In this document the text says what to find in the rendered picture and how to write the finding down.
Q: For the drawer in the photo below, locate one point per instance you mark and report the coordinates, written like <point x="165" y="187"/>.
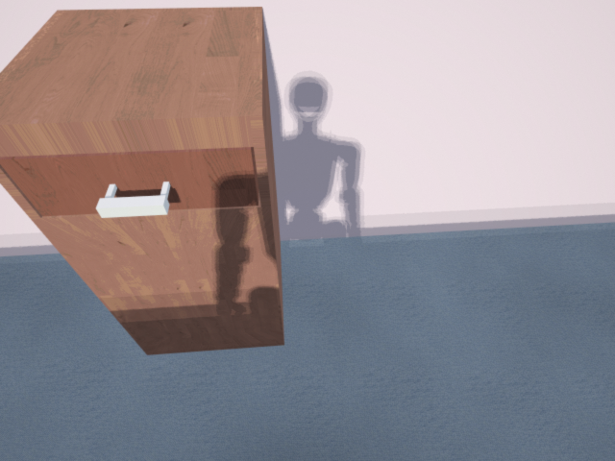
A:
<point x="199" y="178"/>

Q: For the handle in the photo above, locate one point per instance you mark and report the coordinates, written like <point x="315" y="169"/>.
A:
<point x="133" y="206"/>

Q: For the cabinet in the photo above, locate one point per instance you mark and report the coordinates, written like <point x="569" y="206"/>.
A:
<point x="136" y="80"/>

